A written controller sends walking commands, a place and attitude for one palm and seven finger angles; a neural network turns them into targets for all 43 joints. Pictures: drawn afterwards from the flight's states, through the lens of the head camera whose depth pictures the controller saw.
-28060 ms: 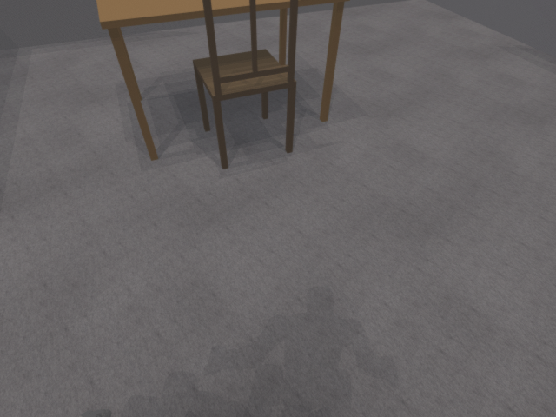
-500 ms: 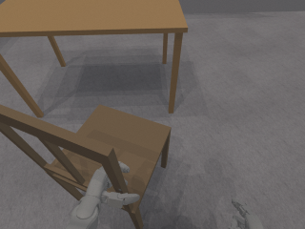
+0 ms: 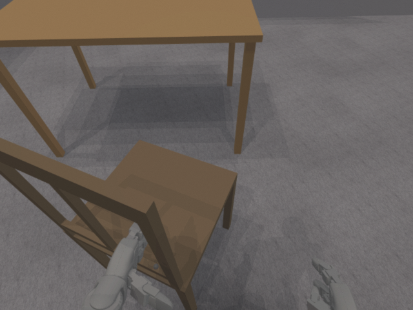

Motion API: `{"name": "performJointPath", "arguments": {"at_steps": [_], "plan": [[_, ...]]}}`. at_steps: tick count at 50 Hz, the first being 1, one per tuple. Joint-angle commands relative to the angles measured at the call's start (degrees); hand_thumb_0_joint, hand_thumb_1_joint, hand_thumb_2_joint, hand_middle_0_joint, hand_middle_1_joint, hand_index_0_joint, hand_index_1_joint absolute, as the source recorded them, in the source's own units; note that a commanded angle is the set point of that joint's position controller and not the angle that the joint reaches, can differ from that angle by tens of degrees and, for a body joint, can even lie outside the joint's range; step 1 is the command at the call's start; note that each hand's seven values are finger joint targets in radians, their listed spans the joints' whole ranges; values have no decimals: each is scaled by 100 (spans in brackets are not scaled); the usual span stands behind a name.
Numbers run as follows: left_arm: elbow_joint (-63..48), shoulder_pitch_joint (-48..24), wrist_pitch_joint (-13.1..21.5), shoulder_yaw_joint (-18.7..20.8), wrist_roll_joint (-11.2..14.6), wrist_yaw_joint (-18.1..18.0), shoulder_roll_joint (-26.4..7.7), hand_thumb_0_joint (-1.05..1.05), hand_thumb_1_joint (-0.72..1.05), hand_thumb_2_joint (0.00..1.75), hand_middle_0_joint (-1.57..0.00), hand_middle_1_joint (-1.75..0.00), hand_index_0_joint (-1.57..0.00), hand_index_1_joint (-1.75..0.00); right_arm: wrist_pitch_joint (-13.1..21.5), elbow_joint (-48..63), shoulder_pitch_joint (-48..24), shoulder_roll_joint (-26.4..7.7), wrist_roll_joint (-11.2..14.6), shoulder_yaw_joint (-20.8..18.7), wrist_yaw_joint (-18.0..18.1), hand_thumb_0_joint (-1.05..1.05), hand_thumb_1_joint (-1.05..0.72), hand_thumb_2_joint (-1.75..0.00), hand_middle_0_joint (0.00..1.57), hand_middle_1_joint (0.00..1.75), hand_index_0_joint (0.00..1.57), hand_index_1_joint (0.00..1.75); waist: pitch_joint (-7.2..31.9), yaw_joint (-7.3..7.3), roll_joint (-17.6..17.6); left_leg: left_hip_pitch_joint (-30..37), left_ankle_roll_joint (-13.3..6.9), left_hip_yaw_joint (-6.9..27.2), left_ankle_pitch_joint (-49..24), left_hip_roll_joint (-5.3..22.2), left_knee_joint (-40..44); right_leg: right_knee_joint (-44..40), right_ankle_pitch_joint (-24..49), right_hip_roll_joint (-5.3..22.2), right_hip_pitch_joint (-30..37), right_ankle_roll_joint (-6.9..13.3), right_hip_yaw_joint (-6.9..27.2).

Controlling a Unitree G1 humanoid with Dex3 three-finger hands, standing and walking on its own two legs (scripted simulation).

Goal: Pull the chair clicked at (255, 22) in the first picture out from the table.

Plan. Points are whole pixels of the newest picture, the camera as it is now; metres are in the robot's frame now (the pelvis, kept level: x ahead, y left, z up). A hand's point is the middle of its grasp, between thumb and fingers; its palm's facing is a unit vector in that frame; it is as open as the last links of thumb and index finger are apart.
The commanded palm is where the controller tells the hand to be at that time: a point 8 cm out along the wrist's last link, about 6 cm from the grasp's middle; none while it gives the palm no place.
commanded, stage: draw the fingers out of the gap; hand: left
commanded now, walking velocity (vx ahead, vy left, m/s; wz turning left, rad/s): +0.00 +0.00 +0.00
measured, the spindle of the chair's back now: (90, 220) +0.32 +0.26 -0.04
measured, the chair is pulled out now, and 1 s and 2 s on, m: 0.56 0.56 0.56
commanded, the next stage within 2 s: draw the hand back to the body in 0.80 s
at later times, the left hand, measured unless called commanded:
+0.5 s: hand (145, 308) +0.15 +0.11 -0.02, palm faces -0.15 -0.99 -0.08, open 17.5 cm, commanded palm +0.13 +0.16 -0.01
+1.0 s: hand out of the picture +0.10 +0.12 -0.01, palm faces -0.04 -1.00 +0.00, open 17.4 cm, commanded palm +0.07 +0.18 +0.01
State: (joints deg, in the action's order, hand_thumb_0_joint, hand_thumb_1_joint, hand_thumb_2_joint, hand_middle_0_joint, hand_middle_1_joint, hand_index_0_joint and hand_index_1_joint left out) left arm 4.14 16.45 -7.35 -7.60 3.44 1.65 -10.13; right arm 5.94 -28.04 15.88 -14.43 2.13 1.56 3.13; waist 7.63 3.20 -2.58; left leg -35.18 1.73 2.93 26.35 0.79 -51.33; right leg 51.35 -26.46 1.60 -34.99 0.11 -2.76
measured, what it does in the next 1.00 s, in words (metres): stands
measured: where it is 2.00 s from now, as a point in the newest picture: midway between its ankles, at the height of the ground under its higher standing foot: outside the picture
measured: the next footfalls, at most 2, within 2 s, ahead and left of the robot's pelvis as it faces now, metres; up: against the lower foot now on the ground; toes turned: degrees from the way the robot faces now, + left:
none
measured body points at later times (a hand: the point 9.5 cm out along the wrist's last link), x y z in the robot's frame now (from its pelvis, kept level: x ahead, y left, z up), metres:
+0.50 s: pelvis +0.00 +0.01 -0.01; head +0.02 +0.01 +0.44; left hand +0.16 +0.17 -0.01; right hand +0.17 -0.22 -0.08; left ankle -0.01 +0.14 -0.69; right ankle -0.01 -0.12 -0.69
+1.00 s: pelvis -0.01 +0.02 -0.03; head +0.01 +0.02 +0.42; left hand +0.10 +0.18 +0.00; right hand +0.18 -0.21 -0.07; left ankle -0.01 +0.14 -0.69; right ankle -0.01 -0.12 -0.69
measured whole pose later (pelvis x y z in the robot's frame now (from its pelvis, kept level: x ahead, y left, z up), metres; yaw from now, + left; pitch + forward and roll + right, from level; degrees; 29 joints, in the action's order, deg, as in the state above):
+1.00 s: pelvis -0.01 +0.02 -0.03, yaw +0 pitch +13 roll -2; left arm -23.2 51.4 -2.0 -10.3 3.4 1.4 -9.4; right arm 5.5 -20.3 17.0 -10.7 2.7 -0.5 4.9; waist 11.6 1.3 -1.8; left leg -44.6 0.5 3.5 31.0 0.4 -63.0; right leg 60.4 -29.9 1.9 -43.0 -1.1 -3.0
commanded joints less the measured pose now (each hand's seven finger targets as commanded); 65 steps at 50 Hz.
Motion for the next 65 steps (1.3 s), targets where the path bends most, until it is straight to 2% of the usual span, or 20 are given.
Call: {"name": "performJointPath", "arguments": {"at_steps": [1,2,5,10,13,16,25,26,30,32,36,38,46,47,48,51,55,57,62,65], "plan": [[-1297,-431,285,276,-50,-26,-421,0,-55,20,0,0,0,0,320,926,-235,-637,2,-274,45,0,-90,-90,20,30,20,30,848,116,329,576,-369,-216,-1667,-170,519,-813,1900,-12,531,-23,-79],[-1072,-127,254,627,-58,-37,-685,0,-55,20,0,0,0,0,286,902,-270,-639,-9,-298,57,0,-90,-90,20,30,20,30,801,18,454,428,-358,-209,-1657,-172,527,-793,1875,-20,586,-6,-81],[-1445,427,266,462,-29,43,-506,0,-55,20,0,0,0,0,267,1068,-317,-569,17,-304,38,0,-90,-90,20,30,20,30,921,-51,228,460,-358,-267,-1736,-184,500,-766,1998,1,686,-5,-41],[-2082,932,306,54,-52,33,-235,0,-55,20,0,0,0,0,356,1195,-292,-539,18,-325,36,0,-90,-90,20,30,20,30,863,67,238,487,-362,-161,-1768,-153,427,-672,1846,-32,440,4,-151],[-2265,1142,323,125,-102,-11,-364,0,-55,20,0,0,0,0,384,1202,-292,-548,5,-345,72,0,-90,-90,20,30,20,30,781,84,380,360,-367,-122,-1638,-155,383,-628,1671,-50,311,3,-169],[-2525,1301,362,-5,-194,-53,-311,0,-55,20,0,0,0,0,408,1257,-262,-516,2,-342,86,0,-90,-90,20,30,20,30,716,102,192,337,-363,-87,-1541,-165,330,-541,1473,-59,119,23,-202],[-2986,2227,233,-261,-335,-109,-175,0,-55,20,0,0,0,0,350,1498,-335,-421,16,-336,111,0,-90,-90,20,30,20,30,701,3,179,139,-366,-36,-1268,-168,263,-396,1065,-77,-64,60,-239],[-3030,2311,213,-314,-330,-113,-126,0,-55,20,0,0,0,0,340,1534,-344,-403,24,-344,112,0,-90,-90,20,30,20,30,666,14,330,88,-376,-39,-1244,-167,239,-400,1073,-82,-69,46,-232],[-3230,2801,185,-225,-380,-127,-237,0,-55,20,0,0,0,0,281,1617,-381,-352,31,-367,126,0,-90,-90,20,30,20,30,660,-69,234,-28,-366,-63,-1207,-180,197,-345,1032,-81,-67,62,-209],[-3324,2892,183,-334,-427,-120,-189,0,-55,20,0,0,0,0,258,1687,-409,-344,33,-377,140,0,-90,-90,20,30,20,30,520,-35,396,-140,-388,-48,-1122,-168,174,-336,938,-100,-171,52,-216],[-3634,3263,280,-359,-419,-83,-209,0,-55,20,0,0,0,0,248,1772,-357,-316,52,-401,163,0,-90,-90,20,30,20,30,556,-74,173,-168,-376,-50,-1012,-179,121,-270,787,-99,-262,66,-207],[-3783,3383,313,-501,-463,-72,-141,0,-55,20,0,0,0,0,249,1832,-346,-307,48,-414,172,0,-90,-90,20,30,20,30,557,-40,288,-198,-396,-35,-974,-178,93,-253,734,-110,-316,56,-203],[-3922,3944,360,-348,-475,-9,-278,0,-55,20,0,0,0,0,135,1931,-347,-236,69,-471,230,0,-90,-90,20,30,20,30,505,-98,330,-458,-400,-54,-759,-205,-14,-196,532,-134,-409,62,-169],[-4453,3543,1043,-139,337,-47,318,0,-55,20,0,0,0,0,317,1822,-458,-173,51,-424,214,0,-90,-90,20,30,20,30,314,-168,466,-675,-343,-30,-818,-299,-206,-80,579,-218,-549,79,-350],[-4174,3726,1359,51,296,-62,49,0,-55,20,0,0,0,0,390,1624,-368,-212,51,-461,200,0,-90,-90,20,30,20,30,502,-217,398,-660,-327,-65,-755,-284,-278,-3,493,-228,-606,87,-317],[-4497,3674,2107,157,473,-22,49,0,-55,20,0,0,0,0,550,1467,-328,-204,81,-502,128,0,-90,-90,20,30,20,30,772,-259,-112,-506,-284,-71,-954,-253,-320,163,596,-214,-649,107,-296],[-4294,3505,2999,153,423,138,4,0,-55,20,0,0,0,0,594,1204,-511,-159,65,-563,-27,0,-90,-90,20,30,20,30,585,-224,33,-831,-259,-7,-878,-179,-499,394,523,-228,-936,98,-276],[-4060,3617,3362,350,306,305,-270,0,-55,20,0,0,0,0,543,1129,-695,-147,53,-620,-115,0,-90,-90,20,30,20,30,624,-298,-1,-1007,-260,1,-878,-126,-607,559,495,-216,-981,124,-223],[-4164,3974,2666,1156,698,538,-673,0,-55,20,0,0,0,0,179,1423,-922,-153,238,-581,13,0,-90,-90,20,30,20,30,805,-462,179,-790,-306,-73,-488,-136,-234,112,223,-206,-238,86,-127],[-4650,3473,2521,1308,1020,479,-668,0,-55,20,0,0,0,0,188,1403,-783,-114,275,-488,144,0,-90,-90,20,30,20,30,673,-332,302,-606,-334,-48,-495,-141,-124,-170,199,-218,-129,37,-125]]}}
